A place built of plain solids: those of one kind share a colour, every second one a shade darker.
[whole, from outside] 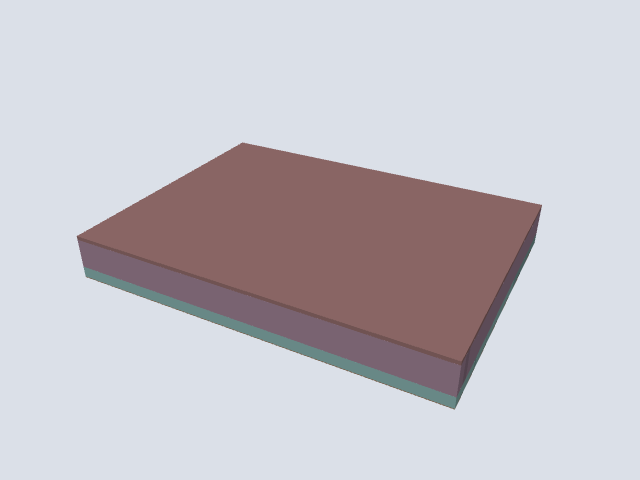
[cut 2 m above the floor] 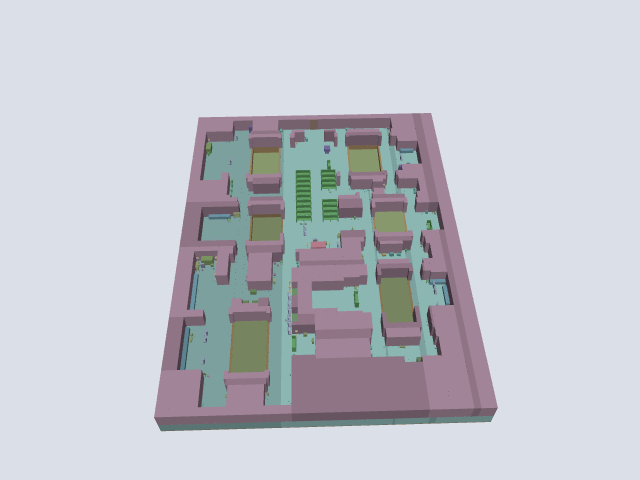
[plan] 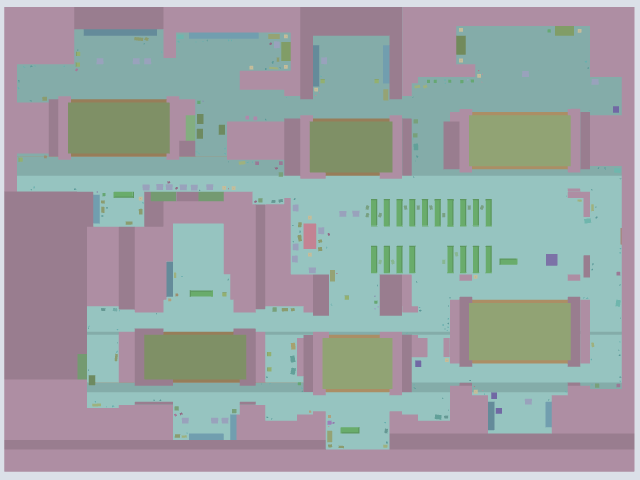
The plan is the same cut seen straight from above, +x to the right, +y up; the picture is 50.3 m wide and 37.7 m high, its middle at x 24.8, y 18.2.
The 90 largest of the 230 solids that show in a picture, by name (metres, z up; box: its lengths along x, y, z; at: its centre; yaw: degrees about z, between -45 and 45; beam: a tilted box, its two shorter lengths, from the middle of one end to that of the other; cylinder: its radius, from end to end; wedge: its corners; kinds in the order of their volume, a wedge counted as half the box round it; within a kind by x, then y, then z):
{
 "wall_rock_1": {"box": [1.0, 14.5, 4.0], "at": [0.5, 29.25, 2.0]},
 "wall_rock_2": {"box": [2.5, 4.0, 4.0], "at": [2.25, 27.0, 2.0]},
 "wall_rock_3": {"box": [5.75, 14.75, 4.0], "at": [2.88, 14.62, 2.0]},
 "wall_rock_4": {"box": [6.5, 2.25, 4.0], "at": [3.25, 6.12, 2.0]},
 "wall_rock_5": {"box": [4.5, 4.5, 4.0], "at": [3.25, 34.25, 2.0]},
 "wall_rock_6": {"box": [0.75, 4.5, 4.0], "at": [3.88, 27.0, 2.0]},
 "wall_rock_7": {"box": [0.75, 4.5, 4.0], "at": [4.62, 27.25, 2.0]},
 "wall_rock_8": {"box": [0.75, 12.75, 4.0], "at": [6.12, 15.62, 2.0]},
 "wall_rock_9": {"box": [13.25, 2.5, 4.0], "at": [6.62, 3.75, 2.0]},
 "wall_rock_10": {"box": [2.5, 6.25, 4.0], "at": [7.75, 16.13, 2.0]},
 "wall_rock_11": {"box": [7.0, 1.75, 4.0], "at": [9.0, 35.62, 2.0]},
 "wall_rock_12": {"box": [1.25, 6.5, 4.0], "at": [9.62, 16.0, 2.0]},
 "wall_rock_13": {"box": [1.25, 4.0, 4.0], "at": [9.63, 9.0, 2.0]},
 "wall_rock_14": {"box": [2.25, 6.75, 4.0], "at": [11.38, 15.88, 2.0]},
 "wall_rock_15": {"box": [25.25, 0.75, 4.0], "at": [12.62, 2.12, 2.0]},
 "wall_rock_16": {"box": [1.0, 4.0, 4.0], "at": [13.0, 34.5, 2.0]},
 "wall_rock_17": {"box": [0.75, 4.5, 4.0], "at": [13.38, 27.25, 2.0]},
 "wall_rock_18": {"box": [4.0, 1.75, 4.0], "at": [15.25, 20.38, 2.0]},
 "wall_rock_19": {"box": [0.5, 6.5, 4.0], "at": [17.5, 18.75, 2.0]},
 "wall_rock_20": {"box": [9.0, 2.0, 4.0], "at": [18.0, 35.5, 2.0]},
 "wall_rock_21": {"box": [1.75, 8.5, 4.0], "at": [18.88, 16.75, 2.0]},
 "wall_rock_22": {"box": [4.5, 3.0, 4.0], "at": [19.75, 26.0, 2.0]},
 "wall_rock_23": {"box": [0.75, 8.25, 4.0], "at": [20.12, 16.88, 2.0]},
 "wall_rock_24": {"box": [3.5, 1.5, 4.0], "at": [20.25, 30.75, 2.0]},
 "wall_rock_25": {"box": [2.0, 5.5, 4.0], "at": [21.5, 18.25, 2.0]},
 "wall_rock_26": {"box": [7.0, 1.5, 4.0], "at": [21.75, 3.25, 2.0]},
 "wall_rock_27": {"box": [3.0, 2.5, 4.0], "at": [22.0, 14.25, 2.0]},
 "wall_rock_28": {"box": [1.25, 4.5, 4.0], "at": [22.62, 25.5, 2.0]},
 "wall_rock_29": {"box": [0.75, 5.0, 4.0], "at": [22.88, 34.0, 2.0]},
 "wall_rock_30": {"box": [0.75, 4.5, 4.0], "at": [23.62, 25.75, 2.0]},
 "wall_rock_31": {"box": [1.0, 7.25, 4.0], "at": [23.75, 32.88, 2.0]},
 "wall_rock_32": {"box": [0.75, 4.5, 4.0], "at": [23.88, 8.5, 2.0]},
 "wall_rock_33": {"box": [0.75, 4.5, 4.0], "at": [24.62, 8.75, 2.0]},
 "wall_rock_34": {"box": [49.5, 1.75, 4.0], "at": [24.75, 0.88, 2.0]},
 "wall_rock_35": {"box": [1.25, 3.25, 4.0], "at": [24.87, 13.88, 2.0]},
 "wall_rock_36": {"box": [6.0, 2.25, 4.0], "at": [27.25, 35.38, 2.0]},
 "wall_rock_37": {"box": [1.75, 3.25, 4.0], "at": [30.38, 13.88, 2.0]},
 "wall_rock_38": {"box": [1.0, 7.25, 4.0], "at": [30.75, 32.88, 2.0]},
 "wall_rock_39": {"box": [0.75, 4.5, 4.0], "at": [30.88, 8.75, 2.0]},
 "wall_rock_40": {"box": [0.75, 4.5, 4.0], "at": [30.88, 25.75, 2.0]},
 "wall_rock_41": {"box": [0.75, 4.5, 4.0], "at": [31.62, 8.5, 2.0]},
 "wall_rock_42": {"box": [0.75, 4.5, 4.0], "at": [31.62, 25.5, 2.0]},
 "wall_rock_43": {"box": [0.75, 7.0, 4.0], "at": [31.62, 33.0, 2.0]},
 "wall_rock_44": {"box": [3.0, 4.5, 4.0], "at": [34.0, 34.25, 2.0]},
 "wall_rock_45": {"box": [7.75, 1.0, 4.0], "at": [34.12, 3.5, 2.0]},
 "wall_rock_46": {"box": [4.5, 1.0, 4.0], "at": [34.75, 31.5, 2.0]},
 "wall_rock_47": {"box": [1.25, 3.75, 4.0], "at": [35.13, 25.63, 2.0]},
 "wall_rock_48": {"box": [0.75, 5.0, 4.0], "at": [35.38, 11.0, 2.0]},
 "wall_rock_49": {"box": [0.75, 5.0, 4.0], "at": [36.12, 11.25, 2.0]},
 "wall_rock_50": {"box": [0.75, 4.5, 4.0], "at": [36.12, 26.25, 2.0]},
 "wall_rock_51": {"box": [3.0, 2.0, 4.0], "at": [36.5, 5.0, 2.0]},
 "wall_rock_52": {"box": [19.25, 1.25, 4.0], "at": [39.88, 2.38, 2.0]},
 "wall_rock_53": {"box": [10.5, 1.5, 4.0], "at": [40.75, 35.75, 2.0]},
 "wall_rock_54": {"box": [0.75, 5.0, 4.0], "at": [44.88, 11.25, 2.0]},
 "wall_rock_55": {"box": [0.75, 4.5, 4.0], "at": [44.88, 26.25, 2.0]},
 "wall_rock_56": {"box": [0.75, 5.0, 4.0], "at": [45.62, 11.0, 2.0]},
 "wall_rock_57": {"box": [0.75, 4.5, 4.0], "at": [45.62, 26.0, 2.0]},
 "wall_rock_58": {"box": [6.5, 3.0, 4.0], "at": [46.25, 4.5, 2.0]},
 "wall_rock_59": {"box": [2.5, 4.0, 4.0], "at": [47.25, 26.0, 2.0]},
 "wall_rock_60": {"box": [2.5, 5.5, 4.0], "at": [47.25, 33.75, 2.0]},
 "wall_rock_61": {"box": [1.0, 30.0, 4.0], "at": [49.0, 21.5, 2.0]},
 "floor_strip_1": {"box": [4.75, 3.0, 1.5], "at": [2.38, 26.25, -0.75]},
 "floor_strip_2": {"box": [10.75, 1.5, 1.5], "at": [5.38, 7.75, -0.75]},
 "floor_strip_3": {"box": [10.75, 2.25, 1.5], "at": [5.38, 9.62, -0.75]},
 "floor_strip_4": {"box": [23.75, 0.5, 1.5], "at": [11.88, 23.5, -0.75]},
 "floor_strip_5": {"box": [23.75, 1.0, 1.5], "at": [11.88, 24.25, -0.75]},
 "floor_strip_6": {"box": [24.75, 0.75, 1.5], "at": [12.38, 6.62, -0.75]},
 "floor_strip_7": {"box": [36.25, 2.5, 1.5], "at": [18.12, 12.25, -0.75]},
 "floor_strip_8": {"box": [10.5, 3.0, 1.5], "at": [18.5, 26.25, -0.75]},
 "floor_strip_9": {"box": [5.5, 1.5, 1.5], "at": [22.0, 7.75, -0.75]},
 "floor_strip_10": {"box": [5.5, 2.25, 1.5], "at": [22.0, 9.62, -0.75]},
 "floor_strip_11": {"box": [49.5, 6.25, 1.5], "at": [24.75, 3.12, -0.75]},
 "floor_strip_12": {"box": [49.5, 9.75, 1.5], "at": [24.75, 18.38, -0.75]},
 "floor_strip_13": {"box": [23.0, 0.5, 1.5], "at": [24.75, 28.0, -0.75]},
 "floor_strip_14": {"box": [49.5, 7.25, 1.5], "at": [24.75, 32.88, -0.75]},
 "floor_strip_15": {"box": [36.25, 1.0, 1.5], "at": [31.38, 28.75, -0.75]},
 "floor_strip_16": {"box": [5.5, 2.25, 1.5], "at": [33.5, 9.62, -0.75]},
 "floor_strip_17": {"box": [5.5, 3.0, 1.5], "at": [33.5, 26.25, -0.75]},
 "floor_strip_18": {"box": [18.75, 0.75, 1.5], "at": [40.12, 6.62, -0.75]},
 "floor_strip_19": {"box": [18.75, 1.5, 1.5], "at": [40.12, 7.75, -0.75]},
 "floor_strip_20": {"box": [18.75, 0.5, 1.5], "at": [40.12, 23.5, -0.75]},
 "floor_strip_21": {"box": [4.75, 2.25, 1.5], "at": [47.12, 9.62, -0.75]},
 "floor_strip_22": {"box": [4.75, 2.5, 1.5], "at": [47.12, 12.25, -0.75]},
 "ceil_rock_1": {"box": [49.5, 36.5, 0.5], "at": [24.75, 18.25, 4.25]},
 "floor_base_1": {"box": [49.5, 36.5, 0.1], "at": [24.75, 18.25, -1.55]},
 "floor_old_1": {"box": [8.0, 4.0, 1.5], "at": [9.0, 27.0, -0.75]},
 "floor_old_2": {"box": [8.0, 3.5, 1.5], "at": [15.0, 9.0, -0.75]},
 "floor_old_3": {"box": [6.5, 4.0, 0.87], "at": [27.25, 25.5, -1.07]},
 "floor_old_4": {"box": [5.5, 4.0, 1.5], "at": [27.75, 8.5, -0.75]},
 "floor_old_5": {"box": [8.0, 4.5, 0.66], "at": [40.5, 11.0, -1.17]}
}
